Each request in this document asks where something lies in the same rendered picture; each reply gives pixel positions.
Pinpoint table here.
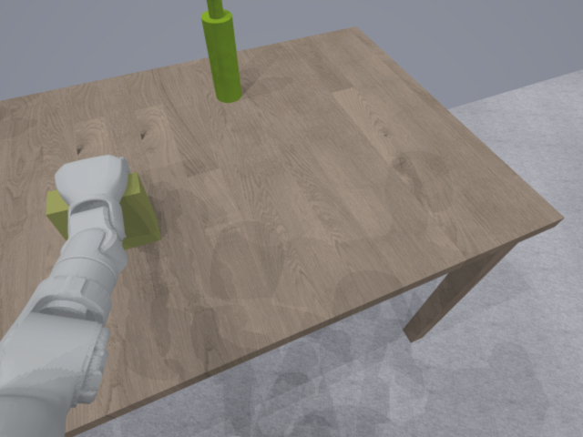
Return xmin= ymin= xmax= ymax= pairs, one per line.
xmin=0 ymin=26 xmax=564 ymax=437

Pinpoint robot left forearm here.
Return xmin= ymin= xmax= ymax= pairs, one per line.
xmin=0 ymin=194 xmax=128 ymax=367

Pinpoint left robot upper arm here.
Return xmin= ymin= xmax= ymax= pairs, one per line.
xmin=0 ymin=312 xmax=110 ymax=437

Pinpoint left robot hand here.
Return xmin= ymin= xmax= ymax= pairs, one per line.
xmin=55 ymin=155 xmax=131 ymax=238

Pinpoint sponge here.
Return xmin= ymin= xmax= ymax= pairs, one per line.
xmin=46 ymin=172 xmax=161 ymax=250

